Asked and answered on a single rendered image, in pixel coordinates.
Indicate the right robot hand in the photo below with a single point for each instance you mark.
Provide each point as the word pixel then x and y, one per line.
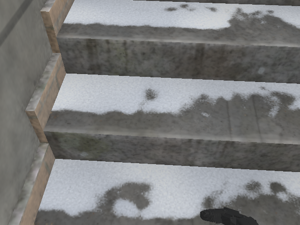
pixel 226 216

